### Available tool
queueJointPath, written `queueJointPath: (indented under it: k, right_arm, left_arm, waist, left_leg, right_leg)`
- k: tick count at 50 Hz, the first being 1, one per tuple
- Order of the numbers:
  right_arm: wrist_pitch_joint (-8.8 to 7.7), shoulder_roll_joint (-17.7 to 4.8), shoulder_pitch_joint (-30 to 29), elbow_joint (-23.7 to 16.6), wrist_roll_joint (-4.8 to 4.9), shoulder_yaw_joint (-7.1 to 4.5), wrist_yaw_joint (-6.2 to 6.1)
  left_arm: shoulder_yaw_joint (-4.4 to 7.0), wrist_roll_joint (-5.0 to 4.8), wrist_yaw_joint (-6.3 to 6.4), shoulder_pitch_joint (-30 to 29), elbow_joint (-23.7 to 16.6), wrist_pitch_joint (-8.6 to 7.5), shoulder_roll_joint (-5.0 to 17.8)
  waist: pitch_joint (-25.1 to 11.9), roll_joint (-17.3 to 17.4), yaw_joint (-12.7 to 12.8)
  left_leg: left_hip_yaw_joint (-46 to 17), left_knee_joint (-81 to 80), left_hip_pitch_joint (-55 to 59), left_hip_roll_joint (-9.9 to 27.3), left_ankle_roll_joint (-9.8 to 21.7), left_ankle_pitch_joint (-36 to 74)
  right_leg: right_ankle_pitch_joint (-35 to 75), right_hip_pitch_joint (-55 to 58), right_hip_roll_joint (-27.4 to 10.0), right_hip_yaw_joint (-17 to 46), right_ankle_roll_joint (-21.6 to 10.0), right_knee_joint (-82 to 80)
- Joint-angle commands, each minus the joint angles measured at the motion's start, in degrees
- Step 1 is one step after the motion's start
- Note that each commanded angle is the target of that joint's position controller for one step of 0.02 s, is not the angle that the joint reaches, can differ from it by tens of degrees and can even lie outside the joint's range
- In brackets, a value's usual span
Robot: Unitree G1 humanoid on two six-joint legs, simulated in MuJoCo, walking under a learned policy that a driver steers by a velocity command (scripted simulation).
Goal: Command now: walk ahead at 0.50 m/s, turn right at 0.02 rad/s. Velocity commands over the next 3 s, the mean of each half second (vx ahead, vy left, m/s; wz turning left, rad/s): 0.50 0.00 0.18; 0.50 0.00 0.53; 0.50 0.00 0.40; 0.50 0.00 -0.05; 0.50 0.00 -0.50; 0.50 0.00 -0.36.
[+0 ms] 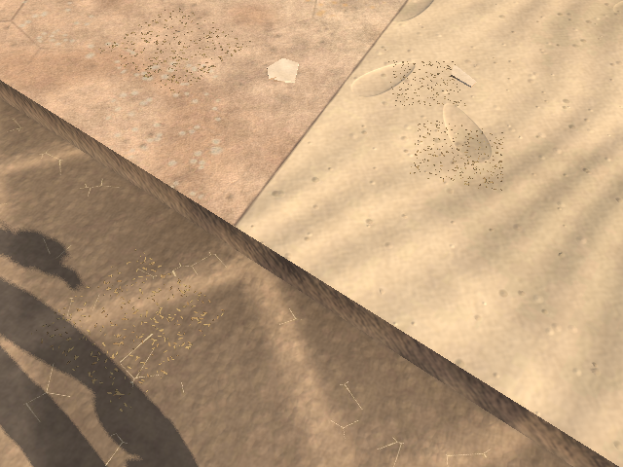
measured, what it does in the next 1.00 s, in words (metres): walks ahead, turning left: right foot, then left foot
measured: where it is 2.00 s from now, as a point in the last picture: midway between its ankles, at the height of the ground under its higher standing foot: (175, 284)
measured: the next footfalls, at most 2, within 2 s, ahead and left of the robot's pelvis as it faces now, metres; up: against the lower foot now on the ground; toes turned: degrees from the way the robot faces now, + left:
right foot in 0.40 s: +0.40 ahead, -0.14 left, +0.00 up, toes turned +5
left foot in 0.94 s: +0.59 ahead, +0.19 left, +0.00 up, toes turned +26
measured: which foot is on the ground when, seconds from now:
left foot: down 0.00-0.42, up 0.44-0.92, down 0.94-1.00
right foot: up 0.00-0.38, down 0.40-0.92, up 0.94-1.00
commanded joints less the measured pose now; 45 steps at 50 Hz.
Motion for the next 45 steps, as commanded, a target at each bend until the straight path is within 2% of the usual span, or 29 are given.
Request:
queueJointPath:
  k: [1,3,5,8,11,15,18,19,20,21,22,23,24,25,26,28,29,32,36,38,41,43,44,45]
  right_arm:
    - [-0.70,-5.27,2.37,-1.97,-0.78,-1.06,-0.04]
    - [-1.33,-6.17,2.88,-1.15,-0.44,-1.32,-0.12]
    - [-1.40,-7.52,4.21,-0.22,-0.28,-1.68,-0.68]
    - [-0.67,-8.21,6.61,0.84,0.09,-1.78,-1.55]
    - [0.02,-8.94,10.05,2.03,0.79,-1.84,-1.96]
    - [1.22,-9.71,13.32,3.22,1.28,-2.17,-2.35]
    - [2.05,-10.83,12.14,3.03,1.36,-2.83,-2.86]
    - [2.21,-10.82,10.93,2.77,1.38,-2.84,-2.88]
    - [2.13,-8.99,10.71,2.38,0.93,-2.22,-2.78]
    - [1.91,-5.01,9.93,0.26,-0.38,-0.82,-2.67]
    - [0.70,0.66,17.81,-1.09,0.89,0.74,-2.40]
    - [0.27,-6.00,15.08,-0.03,2.37,-0.73,-2.48]
    - [0.27,-9.09,10.03,-1.42,2.80,-1.71,-2.53]
    - [0.60,-8.36,7.77,-1.78,2.26,-1.78,-2.75]
    - [1.10,-7.65,6.78,-2.20,1.51,-2.03,-2.75]
    - [2.55,-5.32,8.03,-2.55,1.73,-2.11,-2.43]
    - [3.15,-4.16,7.97,-2.93,1.75,-2.00,-2.36]
    - [4.21,-3.30,5.21,-5.09,1.07,-1.95,-2.26]
    - [3.79,-2.66,-0.96,-7.44,0.98,-1.64,-0.89]
    - [3.66,-2.26,-4.90,-9.08,0.89,-1.40,-0.15]
    - [3.93,-3.01,-8.04,-11.24,1.01,-1.55,0.62]
    - [4.14,-4.18,-7.93,-12.27,0.87,-2.09,0.94]
    - [4.29,-5.14,-6.01,-12.27,0.79,-2.66,0.91]
    - [4.38,-6.69,-0.91,-11.25,0.90,-3.69,0.79]
  left_arm:
    - [1.76,0.61,0.44,-0.78,-4.97,-0.46,5.83]
    - [1.50,0.66,0.67,0.62,-4.45,0.56,4.12]
    - [1.41,1.09,0.92,-2.73,-5.66,0.80,3.80]
    - [1.09,1.18,0.67,-8.17,-6.85,0.38,2.77]
    - [0.61,0.99,0.08,-14.82,-8.49,-0.33,1.57]
    - [0.52,0.37,-1.26,-20.89,-10.27,-1.56,2.21]
    - [1.32,0.36,-1.73,-18.40,-9.89,-2.55,4.81]
    - [1.97,0.44,-1.57,-14.11,-8.67,-2.83,5.99]
    - [3.26,0.80,-1.05,-6.28,-6.48,-3.04,8.67]
    - [4.37,1.85,-0.39,3.93,-5.37,-2.94,12.91]
    - [5.29,2.09,-0.54,6.53,-3.85,-2.21,16.72]
    - [3.89,1.81,-0.49,5.82,-4.60,-2.10,10.36]
    - [2.92,1.43,-0.27,1.95,-5.10,-2.11,7.40]
    - [2.39,1.56,-0.27,-1.89,-5.22,-2.04,6.12]
    - [1.95,1.53,-0.39,-4.60,-4.99,-2.00,4.56]
    - [1.90,1.88,-0.43,-7.06,-4.32,-2.40,3.88]
    - [2.11,1.81,-0.37,-7.38,-3.79,-2.68,4.38]
    - [2.84,1.95,0.11,-6.78,-2.41,-2.83,6.30]
    - [3.34,1.84,0.85,-5.99,-1.45,-2.10,8.11]
    - [3.63,1.40,1.06,-4.55,-0.80,-1.58,9.06]
    - [4.21,0.42,1.04,-3.15,0.29,-0.61,10.47]
    - [4.67,-0.18,1.09,-3.42,0.62,0.18,11.79]
    - [4.93,-0.49,1.18,-3.89,0.54,0.57,12.67]
    - [5.08,-0.78,1.25,-4.59,0.43,1.10,13.23]
  waist:
    - [-4.05,6.33,0.03]
    - [-3.42,6.21,1.08]
    - [-1.80,5.20,0.69]
    - [-0.85,4.48,-1.07]
    - [0.72,4.21,-3.52]
    - [2.13,4.87,-5.25]
    - [0.70,6.75,-2.43]
    - [-1.39,7.03,0.31]
    - [-6.97,5.93,3.80]
    - [-16.59,-0.39,7.80]
    - [-23.68,-17.59,3.79]
    - [-20.92,-11.39,5.97]
    - [-13.00,-7.76,5.95]
    - [-8.99,-4.11,4.32]
    - [-5.42,-3.84,2.86]
    - [-2.88,-5.29,0.39]
    - [-2.03,-4.54,-0.22]
    - [-0.35,-2.60,-0.47]
    - [0.99,-1.96,1.35]
    - [1.99,-1.58,2.81]
    - [3.37,-1.95,3.38]
    - [2.80,-2.79,2.28]
    - [1.06,-3.78,0.78]
    - [-2.01,-3.88,-2.42]
  left_leg:
    - [-20.25,-18.17,13.68,15.01,9.77,2.52]
    - [-16.09,-20.46,10.98,14.16,10.70,7.41]
    - [-13.28,-21.81,11.35,13.98,11.07,11.78]
    - [-9.44,-22.27,14.09,12.45,9.43,14.01]
    - [-8.70,-21.95,14.97,11.26,8.34,11.70]
    - [-11.92,-18.20,19.25,13.39,8.38,9.69]
    - [-15.39,-13.38,21.62,15.17,6.87,11.68]
    - [-14.88,-9.05,20.80,13.99,5.88,16.61]
    - [-12.73,0.33,17.34,10.48,4.11,19.85]
    - [-9.43,18.04,6.62,5.86,1.59,7.22]
    - [-6.52,36.35,-15.04,-1.82,-1.46,-23.34]
    - [-11.89,43.31,-20.74,1.52,-1.41,-23.56]
    - [-10.97,44.30,-22.97,3.99,-1.02,-18.17]
    - [-9.79,43.11,-20.87,6.38,-1.39,-13.56]
    - [-9.75,40.52,-19.24,7.76,-1.72,-10.64]
    - [-9.39,38.01,-14.52,9.37,-2.24,-7.79]
    - [-9.17,37.10,-14.33,9.60,-2.62,-7.02]
    - [-9.31,32.15,-17.50,9.82,-3.73,-1.77]
    - [-6.52,19.70,-16.48,9.09,-3.54,9.15]
    - [-4.48,14.71,-15.84,8.50,-2.93,10.62]
    - [-2.89,10.19,-16.04,8.00,-1.20,7.01]
    - [-0.55,8.69,-13.57,6.15,0.70,1.51]
    - [1.31,8.51,-9.77,4.15,1.92,-1.67]
    - [3.32,6.97,-2.82,1.37,3.48,-2.84]
  right_leg:
    - [6.53,-13.96,-6.67,2.28,-0.26,-0.10]
    - [8.29,-12.83,-7.15,1.47,0.68,-2.94]
    - [12.64,-16.14,-7.64,1.04,1.92,-7.85]
    - [21.77,-18.28,-7.25,0.10,2.56,-18.54]
    - [27.29,-15.81,-4.99,-1.24,2.95,-29.29]
    - [25.50,-14.36,-2.62,-1.27,3.04,-37.02]
    - [20.29,-8.19,-1.45,-0.74,1.54,-40.60]
    - [19.46,-1.55,-0.40,-1.88,0.50,-42.48]
    - [19.93,10.91,-1.26,-1.56,-1.47,-42.28]
    - [19.86,28.03,-12.23,9.18,-5.37,-40.15]
    - [10.42,45.65,-24.62,33.47,-13.96,-45.29]
    - [1.06,42.36,-23.11,35.94,-12.85,-49.21]
    - [1.59,35.22,-21.16,26.69,-10.21,-50.42]
    - [7.23,27.79,-18.92,20.27,-8.97,-51.91]
    - [11.25,21.85,-17.01,15.27,-8.53,-53.94]
    - [15.89,15.08,-14.94,8.10,-8.01,-57.48]
    - [18.93,13.58,-14.99,5.51,-8.33,-58.57]
    - [24.65,13.51,-15.63,-0.45,-9.17,-60.04]
    - [25.17,15.24,-14.09,-8.26,-7.55,-60.30]
    - [25.05,17.25,-14.61,-10.39,-6.95,-59.94]
    - [26.39,22.27,-16.31,-12.12,-5.61,-57.92]
    - [36.01,24.90,-17.09,-13.45,-4.53,-53.52]
    - [45.83,25.50,-16.94,-14.35,-3.94,-49.10]
    - [54.64,25.06,-15.94,-15.72,-3.10,-40.99]
Over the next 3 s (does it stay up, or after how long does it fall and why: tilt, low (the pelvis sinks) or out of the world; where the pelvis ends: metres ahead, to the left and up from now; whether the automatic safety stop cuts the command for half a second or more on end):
stays up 1.49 0.60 0.09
